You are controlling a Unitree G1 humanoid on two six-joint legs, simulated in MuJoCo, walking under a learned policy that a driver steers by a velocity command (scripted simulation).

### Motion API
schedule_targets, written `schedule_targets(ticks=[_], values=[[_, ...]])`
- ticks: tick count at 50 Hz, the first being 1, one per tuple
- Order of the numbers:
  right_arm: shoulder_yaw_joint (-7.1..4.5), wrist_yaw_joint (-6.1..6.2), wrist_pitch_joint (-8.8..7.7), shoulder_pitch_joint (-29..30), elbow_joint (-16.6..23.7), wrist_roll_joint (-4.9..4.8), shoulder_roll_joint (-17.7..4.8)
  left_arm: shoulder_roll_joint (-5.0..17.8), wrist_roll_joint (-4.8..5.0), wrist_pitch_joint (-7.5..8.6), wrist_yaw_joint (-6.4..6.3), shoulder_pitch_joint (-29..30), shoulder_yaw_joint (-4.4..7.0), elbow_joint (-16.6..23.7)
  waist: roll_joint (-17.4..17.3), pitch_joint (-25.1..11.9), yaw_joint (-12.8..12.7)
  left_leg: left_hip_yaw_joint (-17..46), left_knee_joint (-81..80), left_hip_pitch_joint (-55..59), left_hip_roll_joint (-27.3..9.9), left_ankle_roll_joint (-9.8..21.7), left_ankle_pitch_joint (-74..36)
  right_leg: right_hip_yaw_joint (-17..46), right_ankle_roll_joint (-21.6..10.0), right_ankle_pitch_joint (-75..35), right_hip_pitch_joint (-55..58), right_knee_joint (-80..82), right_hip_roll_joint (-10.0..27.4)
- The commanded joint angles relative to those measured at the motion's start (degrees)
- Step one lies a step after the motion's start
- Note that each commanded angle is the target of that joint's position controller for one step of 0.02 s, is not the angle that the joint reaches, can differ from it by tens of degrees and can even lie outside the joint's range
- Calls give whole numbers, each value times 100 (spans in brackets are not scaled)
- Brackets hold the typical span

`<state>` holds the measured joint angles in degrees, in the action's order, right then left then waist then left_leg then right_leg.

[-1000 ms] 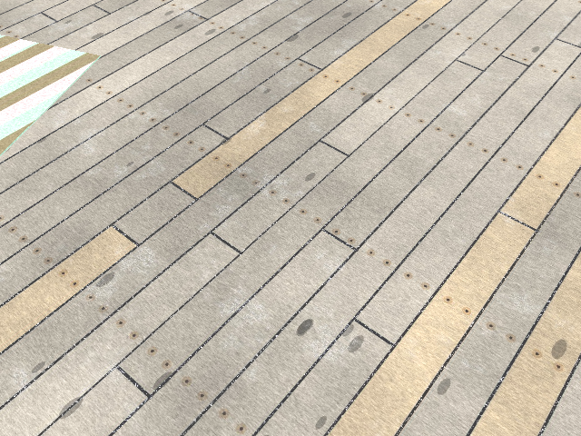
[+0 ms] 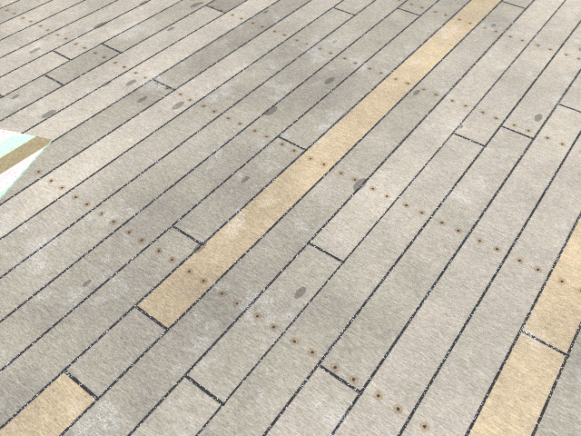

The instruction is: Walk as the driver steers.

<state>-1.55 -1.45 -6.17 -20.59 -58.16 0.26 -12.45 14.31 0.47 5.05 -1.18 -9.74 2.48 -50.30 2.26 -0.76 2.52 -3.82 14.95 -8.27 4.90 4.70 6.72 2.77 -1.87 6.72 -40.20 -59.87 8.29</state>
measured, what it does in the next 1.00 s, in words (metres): walks ahead: right foot, then left foot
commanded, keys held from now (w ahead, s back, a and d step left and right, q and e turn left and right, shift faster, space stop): w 1.00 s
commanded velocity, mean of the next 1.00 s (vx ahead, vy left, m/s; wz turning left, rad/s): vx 0.50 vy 0.00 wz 0.00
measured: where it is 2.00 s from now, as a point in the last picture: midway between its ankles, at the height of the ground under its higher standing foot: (295, 247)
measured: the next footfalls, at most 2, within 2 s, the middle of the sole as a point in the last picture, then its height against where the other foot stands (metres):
right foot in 0.28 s outside the picture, level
left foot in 0.84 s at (259, 388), level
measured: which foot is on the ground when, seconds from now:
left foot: down 0.00-0.30, up 0.32-0.82, down 0.84-1.00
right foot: up 0.00-0.26, down 0.28-0.86, up 0.88-1.00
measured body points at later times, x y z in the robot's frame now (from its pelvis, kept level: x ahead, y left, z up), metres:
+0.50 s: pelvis +0.28 -0.08 +0.00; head +0.29 -0.10 +0.45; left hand +0.31 +0.18 -0.13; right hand +0.38 -0.35 -0.13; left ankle +0.31 +0.09 -0.66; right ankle +0.29 -0.16 -0.75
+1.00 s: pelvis +0.55 -0.01 -0.01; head +0.58 +0.00 +0.44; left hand +0.61 +0.25 -0.15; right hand +0.65 -0.27 -0.13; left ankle +0.61 +0.07 -0.75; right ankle +0.49 -0.16 -0.65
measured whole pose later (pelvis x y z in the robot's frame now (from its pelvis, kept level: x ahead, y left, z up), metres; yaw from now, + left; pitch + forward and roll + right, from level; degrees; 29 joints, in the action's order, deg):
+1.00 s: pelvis +0.55 -0.01 -0.01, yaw +0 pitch +1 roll +0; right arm -3.3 -2.0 -5.7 -11.7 -52.9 0.1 -13.7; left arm 14.7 1.3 5.5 -0.4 -15.4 3.2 -54.7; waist 1.9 1.4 0.5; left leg -4.2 24.6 -18.0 2.3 4.1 7.5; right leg 1.5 -3.0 18.7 -26.7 -68.0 4.0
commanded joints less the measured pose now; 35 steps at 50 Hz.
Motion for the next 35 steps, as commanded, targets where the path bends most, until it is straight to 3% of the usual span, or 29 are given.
schedule_targets(ticks=[1, 4, 7, 9, 11, 12, 13, 14, 15, 16, 17, 18, 19, 21, 23, 24, 26, 28, 31, 35], values=[[-160, 125, -52, 178, 354, -29, -924, 179, -20, 22, 9, -11, 47, 245, -498, 371, -210, 1210, -1018, -344, -1682, 937, -239, 54, 98, -879, -138, 983, 125], [-167, 164, -7, -131, 274, -94, -947, 186, 30, 67, 76, 681, 33, 398, -437, 438, 39, 918, -967, -81, -1546, 747, -262, -206, 156, -1279, 163, 2025, -137], [-170, 168, 60, -449, 156, -138, -937, 182, 65, 98, 187, 1140, 4, 548, -445, 560, 221, 866, -733, 497, -1667, 704, -292, -272, 127, -1104, 101, 2595, -262], [-210, 176, 111, -474, 108, -140, -1026, 232, 91, 132, 258, 1264, 2, 661, -575, 587, 191, 980, -528, 783, -1892, 663, -263, -213, 6, -761, 186, 2822, -274], [-223, 186, 169, -466, 103, -144, -1003, 363, 76, 180, 317, 1178, 45, 682, -560, 504, 85, 945, -186, 1106, -1917, 572, -791, -376, -155, -256, 446, 3049, -453], [-256, 185, 194, -330, 120, -145, -1147, 434, 79, 200, 315, 792, 91, 634, -778, 327, -177, 982, 192, 998, -1970, 495, -1485, -428, -272, -158, 1097, 3150, -553], [-223, 183, 220, -168, 171, -124, -1059, 677, 72, 212, 294, -8, 229, 384, -685, -126, -598, 727, 1109, 879, -1675, 365, -2483, -576, -415, -150, 2102, 3268, -743], [-124, 184, 221, -105, 299, -43, -826, 1114, 29, 220, 249, -1191, 388, 87, -348, -979, -1040, 394, 2701, 18, -1326, 151, -2202, 16, -740, -253, 3825, 3102, -220], [85, 123, 96, -718, 410, -17, -153, 1768, -62, 172, 239, -1948, 552, -77, 1147, -1827, -907, 65, 5076, -2468, -321, -310, 199, 2608, -1658, 456, 6189, 3492, 1244], [45, 96, -76, -706, 305, -118, -389, 1281, -52, 171, 258, -1993, 408, -90, 1244, -2192, -940, 1015, 5993, -3272, -201, -235, 2456, 4019, -1818, 884, 6419, 4266, 1525], [-103, 76, -163, -147, 467, -280, -943, 913, -15, 185, 255, -1433, 285, 4, 841, -1293, -824, 1075, 6305, -3759, -578, -94, 2114, 3128, -1443, 829, 5695, 4285, 1312], [-116, 99, -178, 232, 569, -284, -977, 698, -2, 172, 254, -857, 206, 143, 409, -809, -649, 900, 6105, -3629, -914, -50, 1534, 2260, -1233, 345, 4830, 4384, 1084], [-148, 144, -131, 463, 591, -185, -901, 467, -26, 157, 292, -480, 126, 199, 0, -390, -488, 788, 5732, -3391, -1107, -53, 1106, 1657, -1069, -49, 4039, 4626, 783], [-160, 164, 33, 198, 551, -121, -642, 372, -83, 185, 336, -354, 101, 128, 303, -204, -178, 791, 5247, -2741, -1325, -123, 695, 1049, -1043, -521, 3267, 4961, 509], [-189, 191, 156, 155, 508, -130, -545, 352, -94, 201, 314, -538, 100, -20, 118, -79, -84, 689, 5089, -2766, -1309, -153, 413, 589, -1019, -901, 3097, 5103, 291], [-172, 190, 176, 286, 594, -110, -484, 602, -87, 211, 281, -636, 155, -71, 259, 31, -79, 691, 4814, -2933, -1346, -229, 258, 559, -1134, -1223, 3036, 5176, 432], [-202, 191, 171, 820, 782, -57, -559, 602, -72, 184, 212, -866, 161, -176, 69, 205, -201, 701, 4148, -3349, -1379, -346, -205, 434, -1145, -1383, 3231, 5260, 440], [-199, 171, 149, 1242, 904, -62, -491, 614, -51, 140, 153, -1001, 153, -227, 75, 259, -300, 633, 3434, -3436, -1321, -363, -730, 252, -1030, -1296, 3354, 5301, 344], [-163, 115, 115, 1831, 1062, -88, -397, 707, -14, 118, 103, -1255, 163, -330, 84, 372, -483, 472, 2480, -3225, -1151, -347, -1292, 76, -938, -984, 3487, 5404, 292], [-134, 10, 77, 2425, 1271, -138, -412, 732, 34, 42, 75, -1592, 192, -548, 113, 619, -649, 439, 1839, -3333, -1041, -257, -1172, 54, -916, -845, 4112, 5254, 516]])
Velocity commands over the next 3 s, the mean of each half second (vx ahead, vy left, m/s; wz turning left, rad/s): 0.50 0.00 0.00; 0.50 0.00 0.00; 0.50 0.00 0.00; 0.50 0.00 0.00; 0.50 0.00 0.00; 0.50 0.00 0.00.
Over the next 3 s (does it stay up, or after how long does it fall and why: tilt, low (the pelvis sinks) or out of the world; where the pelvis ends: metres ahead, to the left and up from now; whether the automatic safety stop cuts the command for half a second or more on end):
stays up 1.66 -0.04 -0.01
